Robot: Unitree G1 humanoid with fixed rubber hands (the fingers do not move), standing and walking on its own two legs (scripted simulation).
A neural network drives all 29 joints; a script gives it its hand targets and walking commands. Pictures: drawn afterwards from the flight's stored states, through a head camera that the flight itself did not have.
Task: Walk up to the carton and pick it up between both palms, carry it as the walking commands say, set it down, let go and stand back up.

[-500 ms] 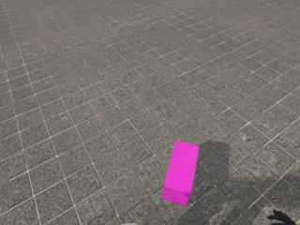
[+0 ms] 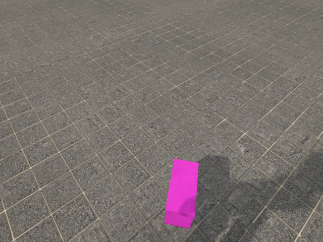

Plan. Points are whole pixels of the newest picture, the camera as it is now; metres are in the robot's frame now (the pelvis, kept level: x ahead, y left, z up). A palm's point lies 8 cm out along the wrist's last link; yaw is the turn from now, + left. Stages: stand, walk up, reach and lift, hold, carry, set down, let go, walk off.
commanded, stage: walk up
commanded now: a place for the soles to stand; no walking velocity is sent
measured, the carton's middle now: (181, 193) +0.50 -0.11 -0.64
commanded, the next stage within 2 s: none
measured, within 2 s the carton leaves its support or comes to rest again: neither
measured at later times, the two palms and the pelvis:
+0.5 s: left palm out of the picture +0.12 +0.34 -0.10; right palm out of the picture +0.04 -0.31 -0.06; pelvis +0.02 +0.02 +0.01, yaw -5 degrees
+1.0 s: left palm out of the picture +0.15 +0.38 -0.10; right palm out of the picture +0.05 -0.26 -0.07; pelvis +0.03 +0.07 +0.01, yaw -9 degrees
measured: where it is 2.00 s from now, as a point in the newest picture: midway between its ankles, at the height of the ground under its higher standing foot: outside the picture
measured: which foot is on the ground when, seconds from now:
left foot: down 0.00-1.00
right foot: up 0.00-0.00, down 0.02-0.28, up 0.30-0.58, down 0.60-0.82, up 0.84-1.00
